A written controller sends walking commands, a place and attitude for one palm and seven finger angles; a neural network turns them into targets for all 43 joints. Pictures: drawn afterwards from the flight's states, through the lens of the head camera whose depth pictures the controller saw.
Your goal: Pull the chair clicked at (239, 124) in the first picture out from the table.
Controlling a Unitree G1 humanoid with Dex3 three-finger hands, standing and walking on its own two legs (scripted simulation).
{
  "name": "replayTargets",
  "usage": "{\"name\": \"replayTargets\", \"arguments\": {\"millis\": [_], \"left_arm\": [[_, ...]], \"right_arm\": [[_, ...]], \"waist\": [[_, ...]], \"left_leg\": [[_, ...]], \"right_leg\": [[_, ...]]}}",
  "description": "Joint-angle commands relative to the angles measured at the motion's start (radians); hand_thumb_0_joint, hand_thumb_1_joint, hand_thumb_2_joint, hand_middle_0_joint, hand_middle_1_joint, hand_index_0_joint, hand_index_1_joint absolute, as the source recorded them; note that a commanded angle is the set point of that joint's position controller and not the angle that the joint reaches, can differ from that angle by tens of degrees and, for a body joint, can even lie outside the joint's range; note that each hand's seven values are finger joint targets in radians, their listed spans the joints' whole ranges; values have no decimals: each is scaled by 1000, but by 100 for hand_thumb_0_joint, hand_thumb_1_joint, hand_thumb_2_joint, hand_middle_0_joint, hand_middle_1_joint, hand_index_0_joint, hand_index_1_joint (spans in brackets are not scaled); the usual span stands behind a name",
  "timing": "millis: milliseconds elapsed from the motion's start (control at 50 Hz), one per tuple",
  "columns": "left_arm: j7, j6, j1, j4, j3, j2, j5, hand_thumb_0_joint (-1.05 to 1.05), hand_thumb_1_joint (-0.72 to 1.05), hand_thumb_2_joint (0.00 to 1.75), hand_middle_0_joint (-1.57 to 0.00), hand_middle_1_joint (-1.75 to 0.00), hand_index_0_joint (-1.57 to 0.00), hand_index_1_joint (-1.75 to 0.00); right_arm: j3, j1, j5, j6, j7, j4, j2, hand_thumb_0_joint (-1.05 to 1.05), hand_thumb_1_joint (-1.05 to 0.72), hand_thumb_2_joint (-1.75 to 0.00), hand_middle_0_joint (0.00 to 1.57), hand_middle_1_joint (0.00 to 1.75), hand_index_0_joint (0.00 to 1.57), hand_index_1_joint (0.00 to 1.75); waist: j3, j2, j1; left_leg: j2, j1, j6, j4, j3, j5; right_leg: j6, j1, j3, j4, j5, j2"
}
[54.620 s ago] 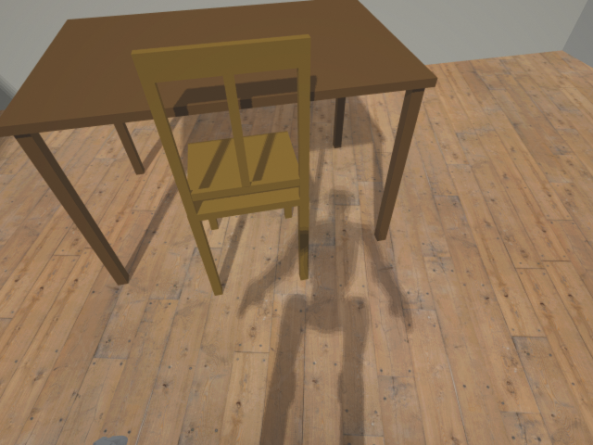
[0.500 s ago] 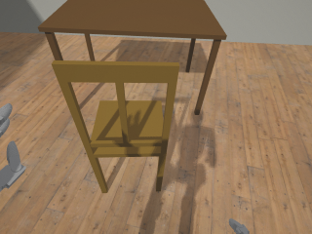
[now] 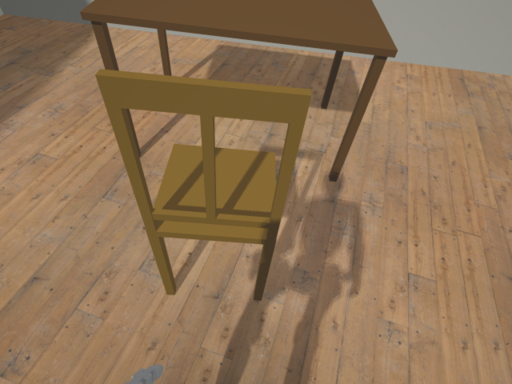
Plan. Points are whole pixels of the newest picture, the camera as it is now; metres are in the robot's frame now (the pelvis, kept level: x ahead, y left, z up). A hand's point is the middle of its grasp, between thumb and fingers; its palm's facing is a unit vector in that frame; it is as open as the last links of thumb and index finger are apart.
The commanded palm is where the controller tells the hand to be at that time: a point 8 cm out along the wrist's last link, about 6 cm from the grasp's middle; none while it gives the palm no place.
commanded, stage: let the arm hang, fingers relaxed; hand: left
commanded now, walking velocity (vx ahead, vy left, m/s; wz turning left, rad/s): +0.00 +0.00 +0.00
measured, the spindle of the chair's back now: (209, 173) +0.56 +0.13 -0.05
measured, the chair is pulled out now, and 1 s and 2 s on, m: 0.60 0.60 0.60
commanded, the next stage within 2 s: look to check the result in 0.80 s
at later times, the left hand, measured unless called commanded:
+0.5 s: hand out of the picture -0.04 +0.18 -0.16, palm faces +0.02 -0.98 -0.21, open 7.3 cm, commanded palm none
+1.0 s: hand out of the picture -0.02 +0.15 -0.17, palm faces +0.03 -0.99 -0.16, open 7.3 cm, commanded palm none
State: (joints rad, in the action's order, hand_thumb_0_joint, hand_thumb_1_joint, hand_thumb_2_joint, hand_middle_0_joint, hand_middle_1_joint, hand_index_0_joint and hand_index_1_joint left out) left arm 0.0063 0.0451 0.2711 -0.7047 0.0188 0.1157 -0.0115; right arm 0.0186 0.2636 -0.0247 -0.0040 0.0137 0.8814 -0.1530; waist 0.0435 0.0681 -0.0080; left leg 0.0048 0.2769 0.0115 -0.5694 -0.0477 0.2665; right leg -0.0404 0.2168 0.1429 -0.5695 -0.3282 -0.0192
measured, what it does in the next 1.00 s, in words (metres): stands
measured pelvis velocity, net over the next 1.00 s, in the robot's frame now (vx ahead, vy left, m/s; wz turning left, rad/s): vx -0.01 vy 0.00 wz -0.02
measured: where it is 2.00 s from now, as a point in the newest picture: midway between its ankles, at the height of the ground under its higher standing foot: outside the picture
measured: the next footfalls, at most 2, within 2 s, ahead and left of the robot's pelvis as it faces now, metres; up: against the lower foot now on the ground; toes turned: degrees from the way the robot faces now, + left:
none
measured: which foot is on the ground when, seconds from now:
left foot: down 0.00-1.00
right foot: down 0.00-1.00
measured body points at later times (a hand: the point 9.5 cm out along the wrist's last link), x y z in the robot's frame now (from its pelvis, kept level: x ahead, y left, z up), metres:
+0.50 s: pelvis -0.02 +0.01 +0.01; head -0.01 +0.00 +0.46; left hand -0.04 +0.23 -0.15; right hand -0.07 -0.19 -0.16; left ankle +0.02 +0.13 -0.73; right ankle -0.01 -0.09 -0.73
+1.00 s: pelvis -0.01 +0.00 +0.01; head +0.00 -0.01 +0.46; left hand -0.03 +0.20 -0.15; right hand -0.04 -0.19 -0.16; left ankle +0.03 +0.13 -0.73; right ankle -0.01 -0.09 -0.73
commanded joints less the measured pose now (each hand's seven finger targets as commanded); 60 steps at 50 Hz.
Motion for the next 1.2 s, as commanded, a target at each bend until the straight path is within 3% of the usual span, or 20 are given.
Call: {"name": "replayTargets", "arguments": {"millis": [0, 40, 60, 140, 220, 360, 420, 580, 640, 780, 940, 960, 1040, 1180], "left_arm": [[23, -33, 85, -37, 25, 162, 21, 0, 90, 90, -20, -30, -20, -30], [21, -35, 65, -83, 17, 161, 18, 0, 90, 90, -20, -30, -20, -30], [20, -33, 52, -97, 15, 157, 19, 0, 90, 90, -20, -30, -20, -30], [15, -35, 33, -167, 11, 160, 19, 0, 90, 90, -20, -30, -20, -30], [15, -32, 42, -217, 9, 165, 17, 0, 90, 90, -20, -30, -20, -30], [20, -33, 97, -289, -1, 145, 13, 0, 90, 90, -20, -30, -20, -30], [22, -36, 119, -310, -2, 134, 12, 0, 90, 90, -20, -30, -20, -30], [29, -42, 156, -353, -9, 98, 12, 0, 90, 90, -20, -30, -20, -30], [31, -46, 162, -364, -9, 85, 12, 0, 90, 90, -20, -30, -20, -30], [33, -45, 157, -368, -11, 71, 13, 0, 90, 90, -20, -30, -20, -30], [33, -48, 150, -360, -8, 69, 12, 0, 90, 90, -20, -30, -20, -30], [33, -47, 152, -361, -10, 69, 13, 0, 90, 90, -20, -30, -20, -30], [33, -47, 147, -356, -7, 76, 12, 0, 90, 90, -20, -30, -20, -30], [34, -49, 147, -355, -9, 80, 10, 0, 90, 90, -20, -30, -20, -30]], "right_arm": [[-29, 26, -2, -15, 17, -25, -105, 0, -90, -90, 20, 30, 20, 30], [-30, 51, -2, -8, 17, -2, -96, 0, -90, -90, 20, 30, 20, 30], [-35, 61, 1, -1, 20, 0, -94, 0, -90, -90, 20, 30, 20, 30], [-43, 103, -1, 10, 13, 37, -102, 0, -90, -90, 20, 30, 20, 30], [-39, 157, -4, 12, 12, 80, -96, 0, -90, -90, 20, 30, 20, 30], [-31, 191, 1, 6, 17, 139, -70, 0, -90, -90, 20, 30, 20, 30], [-27, 210, 2, 0, 19, 157, -60, 0, -90, -90, 20, 30, 20, 30], [-23, 219, 6, -7, 27, 183, -29, 0, -90, -90, 20, 30, 20, 30], [-21, 219, 8, -10, 29, 190, -17, 0, -90, -90, 20, 30, 20, 30], [-21, 210, 8, -5, 33, 194, -9, 0, -90, -90, 20, 30, 20, 30], [-22, 202, 9, -6, 33, 192, -8, 0, -90, -90, 20, 30, 20, 30], [-23, 198, 9, -3, 34, 193, -6, 0, -90, -90, 20, 30, 20, 30], [-23, 198, 8, -1, 30, 197, -7, 0, -90, -90, 20, 30, 20, 30], [-20, 195, 11, -6, 34, 203, -14, 0, -90, -90, 20, 30, 20, 30]], "waist": [[-85, -305, 13], [-87, -295, 10], [-42, -200, 8], [35, -50, 0], [59, -29, -6], [92, -55, 5], [63, -73, 5], [70, -101, 9], [42, -90, 8], [97, -96, 5], [61, -60, 4], [84, -52, 5], [79, -61, 2], [61, -75, 5]], "left_leg": [[-68, -31, -57, 111, -73, -272], [-71, -13, -53, 138, -72, -180], [-79, 3, -58, 149, -83, -130], [-59, 32, -50, 150, -66, 3], [-58, 26, -55, 158, -63, 45], [-69, 37, -65, 189, -67, 44], [-73, 38, -65, 198, -71, 32], [-77, 33, -66, 206, -65, -8], [-77, 11, -64, 193, -58, -55], [-74, 16, -59, 185, -48, -57], [-77, -12, -59, 176, -44, -97], [-75, -9, -60, 177, -42, -80], [-71, -16, -56, 167, -32, -79], [-82, -22, -58, 171, -40, -139]], "right_leg": [[-26, -106, -139, 156, 216, -86], [-27, -119, -130, 171, 171, -87], [-27, -98, -123, 195, 148, -79], [-41, -26, -148, 257, -11, -104], [-44, 27, -159, 271, -97, -105], [-39, 43, -154, 261, -79, -94], [-35, 20, -153, 238, -49, -93], [-33, 12, -148, 225, 14, -89], [-33, -2, -147, 219, 53, -95], [-34, 28, -149, 235, 39, -95], [-33, 3, -151, 234, 72, -99], [-35, 20, -149, 245, 52, -96], [-36, 24, -158, 252, 29, -104], [-34, -14, -151, 234, 108, -96]]}}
